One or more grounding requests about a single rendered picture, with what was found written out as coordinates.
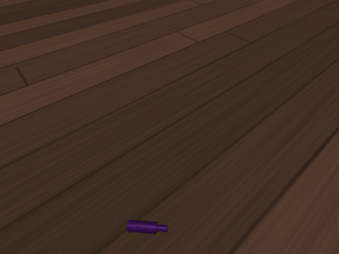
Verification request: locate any bottle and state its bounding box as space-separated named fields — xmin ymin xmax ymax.
xmin=127 ymin=220 xmax=167 ymax=233

